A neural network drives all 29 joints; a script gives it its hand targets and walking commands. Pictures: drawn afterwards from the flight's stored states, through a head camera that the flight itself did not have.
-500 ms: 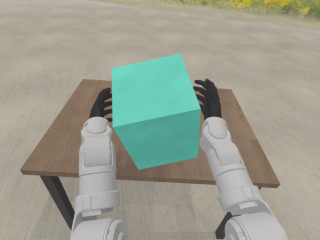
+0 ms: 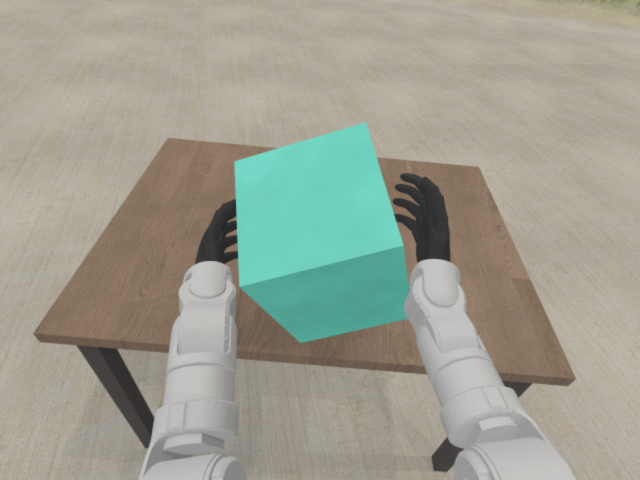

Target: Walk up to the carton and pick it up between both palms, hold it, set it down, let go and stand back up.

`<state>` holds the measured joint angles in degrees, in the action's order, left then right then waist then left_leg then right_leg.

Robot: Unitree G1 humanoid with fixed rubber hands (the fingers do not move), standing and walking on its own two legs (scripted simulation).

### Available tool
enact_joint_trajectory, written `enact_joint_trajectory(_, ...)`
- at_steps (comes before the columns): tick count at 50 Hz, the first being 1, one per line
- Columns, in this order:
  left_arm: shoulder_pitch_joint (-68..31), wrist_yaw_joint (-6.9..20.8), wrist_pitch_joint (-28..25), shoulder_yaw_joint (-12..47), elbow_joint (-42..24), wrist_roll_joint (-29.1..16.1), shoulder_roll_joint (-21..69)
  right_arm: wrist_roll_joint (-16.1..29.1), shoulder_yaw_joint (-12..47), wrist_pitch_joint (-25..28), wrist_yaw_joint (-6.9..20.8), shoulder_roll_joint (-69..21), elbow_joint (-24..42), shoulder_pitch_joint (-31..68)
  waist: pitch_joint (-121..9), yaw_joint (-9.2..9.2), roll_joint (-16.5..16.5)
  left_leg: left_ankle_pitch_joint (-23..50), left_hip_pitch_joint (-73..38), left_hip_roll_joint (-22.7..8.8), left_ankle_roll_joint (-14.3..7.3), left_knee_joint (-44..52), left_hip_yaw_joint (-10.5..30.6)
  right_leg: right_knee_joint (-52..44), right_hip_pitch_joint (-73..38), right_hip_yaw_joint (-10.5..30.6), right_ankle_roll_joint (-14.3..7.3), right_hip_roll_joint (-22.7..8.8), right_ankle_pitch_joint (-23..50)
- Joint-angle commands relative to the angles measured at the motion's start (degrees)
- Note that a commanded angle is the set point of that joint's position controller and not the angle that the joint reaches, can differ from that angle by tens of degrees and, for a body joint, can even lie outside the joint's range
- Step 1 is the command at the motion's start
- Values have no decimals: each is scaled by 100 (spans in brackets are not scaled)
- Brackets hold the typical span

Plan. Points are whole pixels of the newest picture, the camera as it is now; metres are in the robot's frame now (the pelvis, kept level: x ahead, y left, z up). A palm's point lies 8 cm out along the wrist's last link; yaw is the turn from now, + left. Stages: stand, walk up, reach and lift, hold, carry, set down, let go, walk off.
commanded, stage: set down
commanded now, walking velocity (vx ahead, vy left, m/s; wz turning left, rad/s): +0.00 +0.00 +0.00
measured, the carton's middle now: (329, 244) +0.43 +0.00 +0.09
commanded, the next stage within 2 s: none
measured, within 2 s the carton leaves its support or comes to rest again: neither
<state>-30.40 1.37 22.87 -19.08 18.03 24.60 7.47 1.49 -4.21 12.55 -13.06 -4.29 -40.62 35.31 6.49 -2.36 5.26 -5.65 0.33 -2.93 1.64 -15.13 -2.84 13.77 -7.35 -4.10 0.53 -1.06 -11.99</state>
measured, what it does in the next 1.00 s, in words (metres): stands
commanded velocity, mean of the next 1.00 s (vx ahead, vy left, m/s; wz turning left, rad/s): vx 0.00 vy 0.00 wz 0.00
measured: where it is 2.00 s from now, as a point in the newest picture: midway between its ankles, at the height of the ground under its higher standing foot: outside the picture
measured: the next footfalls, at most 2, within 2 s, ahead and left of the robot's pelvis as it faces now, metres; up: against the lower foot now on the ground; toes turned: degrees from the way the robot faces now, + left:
none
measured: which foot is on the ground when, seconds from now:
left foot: down 0.00-1.00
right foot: down 0.00-1.00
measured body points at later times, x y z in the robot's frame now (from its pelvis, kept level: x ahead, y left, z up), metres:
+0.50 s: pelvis +0.00 +0.00 +0.00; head -0.01 +0.04 +0.45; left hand +0.39 +0.16 +0.09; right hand +0.41 -0.10 +0.14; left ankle +0.04 +0.14 -0.75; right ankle -0.04 -0.11 -0.75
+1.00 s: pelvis +0.01 +0.00 +0.00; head +0.03 +0.03 +0.45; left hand +0.42 +0.16 +0.08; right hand +0.43 -0.11 +0.11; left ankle +0.04 +0.14 -0.75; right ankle -0.04 -0.11 -0.75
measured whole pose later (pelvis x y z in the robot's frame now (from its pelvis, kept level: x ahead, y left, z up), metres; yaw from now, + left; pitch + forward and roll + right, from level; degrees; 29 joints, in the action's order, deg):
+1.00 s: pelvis +0.01 +0.00 +0.00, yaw -2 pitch -1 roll +0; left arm -42.5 -1.4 8.9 -29.8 42.4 26.2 6.4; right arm -16.6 -27.7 13.5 -8.3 -7.8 -56.7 45.4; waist 2.6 2.7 4.6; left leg -5.9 8.6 -3.5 1.8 -15.4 -4.8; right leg 14.9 2.2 -2.2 0.4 -0.8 -11.9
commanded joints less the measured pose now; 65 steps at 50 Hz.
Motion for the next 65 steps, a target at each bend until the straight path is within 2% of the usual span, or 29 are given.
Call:
enact_joint_trajectory(1, -3397, 869, -626, 2082, -572, -374, 2456, -322, 1775, 33, 801, -2547, 738, 3427, -2221, 147, -356, 1511, -1291, 310, -231, -119, -318, 71, 114, -349, 352, 124, 2641)
enact_joint_trajectory(3, -3580, 856, -657, 2165, -775, -449, 2547, -333, 1687, 31, 827, -2614, 731, 3382, -2579, 156, -426, 1647, -1393, 297, -188, -111, -345, 72, 105, -370, 359, 133, 2630)
enact_joint_trajectory(6, -3782, 851, -769, 2036, -523, -362, 2471, -524, 1404, 43, 852, -2570, 414, 3417, -2443, 108, -452, 1600, -1421, 285, -158, -164, -392, 56, 314, -421, 335, 159, 2430)
enact_joint_trajectory(9, -3981, 870, -885, 1700, -17, -276, 2420, -817, 1014, 53, 911, -2590, 27, 3503, -2200, 125, -297, 1024, -1167, 276, -253, 17, -421, -40, 380, -398, 340, 102, 1983)
enact_joint_trajectory(12, -4193, 888, -1072, 1487, 304, -187, 2427, -1083, 525, 106, 1009, -2583, -382, 3500, -2111, 157, -402, 635, -1013, 251, -234, 136, -484, -91, 450, -395, 304, 97, 1491)
enact_joint_trajectory(14, -4299, 831, -1213, 1447, 461, -186, 2515, -1184, 382, 168, 1060, -2640, -548, 3589, -2261, 207, -477, 829, -1117, 224, -207, 78, -529, -96, 570, -427, 241, 143, 1429)
enact_joint_trajectory(17, -4535, 712, -1435, 1534, 633, -229, 2683, -1358, 96, 335, 1120, -2645, -671, 3829, -2721, 169, -648, 1233, -1441, 193, -67, -97, -508, -92, 778, -485, 161, 197, 1387)
enact_joint_trajectory(19, -4553, 609, -1569, 1540, 631, -245, 2702, -1411, 29, 367, 1163, -2689, -830, 3814, -2864, 224, -623, 1572, -1521, 169, -31, -181, -517, -89, 846, -499, 153, 257, 1476)
enact_joint_trajectory(23, -4764, 509, -1754, 1292, 1007, -199, 2666, -1520, -84, 325, 1229, -2841, -1188, 3921, -2896, 365, -595, 1519, -1211, 204, -63, -117, -550, -19, 764, -441, 209, 236, 1680)
enact_joint_trajectory(26, -4873, 493, -1880, 1196, 1261, -177, 2662, -1657, -384, 298, 1285, -2883, -1423, 3837, -2879, 314, -711, 1411, -1117, 189, -18, -114, -561, -15, 800, -393, 207, 213, 1631)
enact_joint_trajectory(29, -4855, 419, -1914, 1231, 1178, -105, 2749, -1744, -465, 304, 1328, -2915, -1483, 3941, -3126, 399, -758, 1678, -1301, 170, 17, -221, -590, -2, 918, -394, 146, 277, 1620)
enact_joint_trajectory(32, -4724, 423, -1961, 1108, 1343, -103, 2700, -1662, -287, 328, 1334, -2982, -1382, 4056, -3228, 516, -598, 1976, -1064, 246, -15, -271, -631, 114, 498, -333, 233, 256, 2276)
enact_joint_trajectory(35, -4611, 501, -1892, 928, 1673, -27, 2644, -1775, -450, 273, 1307, -2874, -1446, 4056, -2879, 435, -561, 1690, -833, 236, -38, -182, -654, 146, 459, -321, 267, 241, 2260)
enact_joint_trajectory(36, -4621, 509, -1895, 939, 1645, -83, 2678, -1781, -406, 287, 1307, -2965, -1329, 4081, -2903, 442, -500, 1835, -824, 255, -45, -206, -642, 165, 485, -327, 300, 229, 2469)
enact_joint_trajectory(37, -4579, 515, -1909, 994, 1661, -125, 2709, -1802, -419, 300, 1312, -2931, -1331, 4054, -3022, 357, -488, 1891, -898, 249, -32, -266, -644, 200, 541, -338, 301, 238, 2538)
enact_joint_trajectory(38, -4568, 519, -1922, 987, 1659, -144, 2693, -1782, -367, 321, 1298, -2957, -1201, 4133, -3072, 420, -443, 1987, -848, 274, -41, -294, -602, 202, 442, -322, 304, 222, 2699)
enact_joint_trajectory(41, -4605, 524, -1951, 868, 1789, -122, 2712, -1862, -434, 354, 1294, -2995, -1158, 4274, -3163, 470, -393, 1864, -703, 264, -66, -285, -638, 261, 389, -272, 314, 231, 2691)
enact_joint_trajectory(42, -4647, 544, -1941, 834, 1934, -108, 2688, -1954, -584, 340, 1289, -2958, -1249, 4280, -3071, 437, -477, 1862, -681, 244, -55, -280, -613, 236, 555, -274, 287, 214, 2599)
enact_joint_trajectory(45, -4695, 520, -1977, 752, 1945, -21, 2680, -2046, -720, 325, 1322, -3022, -1220, 4340, -3183, 543, -584, 1792, -602, 261, -35, -283, -649, 227, 579, -266, 250, 214, 2412)
enact_joint_trajectory(47, -4822, 467, -2003, 785, 1828, -34, 2731, -2158, -905, 269, 1387, -2986, -1408, 4206, -3276, 445, -695, 1955, -915, 199, 40, -338, -681, 182, 863, -315, 205, 276, 2114)
enact_joint_trajectory(48, -4809, 450, -1994, 751, 1882, -37, 2710, -2183, -933, 244, 1423, -3016, -1475, 4159, -3254, 472, -668, 2081, -1002, 190, 55, -382, -665, 177, 990, -326, 188, 275, 2088)
enact_joint_trajectory(50, -4745, 453, -2022, 662, 1999, -56, 2651, -2249, -967, 231, 1453, -3001, -1315, 4229, -3354, 506, -521, 2065, -874, 197, 6, -379, -652, 166, 927, -284, 231, 238, 2184)
enact_joint_trajectory(54, -4774, 421, -2107, 490, 2104, 80, 2593, -2346, -994, 252, 1467, -3097, -1313, 4295, -3436, 617, -568, 2118, -647, 207, -33, -406, -711, 304, 855, -273, 292, 227, 2462)
enact_joint_trajectory(55, -4917, 419, -2144, 464, 2116, 40, 2514, -2413, -1083, 253, 1464, -3110, -1387, 4259, -3504, 527, -540, 1999, -617, 205, -72, -402, -741, 322, 855, -254, 298, 216, 2438)
enact_joint_trajectory(56, -4888, 403, -2189, 490, 2072, 14, 2565, -2443, -1032, 284, 1465, -3168, -1241, 4328, -3651, 615, -552, 2070, -589, 221, -42, -425, -747, 344, 776, -268, 291, 227, 2480)
enact_joint_trajectory(59, -4955, 368, -2326, 462, 2193, -18, 2549, -2541, -1123, 316, 1500, -3230, -1297, 4320, -3818, 587, -522, 2281, -545, 214, -66, -448, -676, 448, 769, -211, 287, 178, 2860)
enact_joint_trajectory(60, -4966, 356, -2339, 402, 2344, 39, 2502, -2595, -1238, 302, 1495, -3173, -1419, 4255, -3650, 555, -639, 2167, -524, 217, -47, -432, -715, 422, 876, -216, 305, 172, 2736)
enact_joint_trajectory(63, -4943, 388, -2344, 102, 2504, 154, 2382, -2720, -1389, 188, 1529, -3223, -1611, 4230, -3348, 650, -545, 1919, -295, 220, -99, -356, -754, 388, 843, -152, 325, 156, 2610)
enact_joint_trajectory(65, -4973, 387, -2331, 96, 2510, 119, 2388, -2733, -1497, 125, 1561, -3227, -1622, 4180, -3376, 581, -476, 1982, -381, 205, -111, -331, -739, 424, 824, -138, 306, 191, 2538)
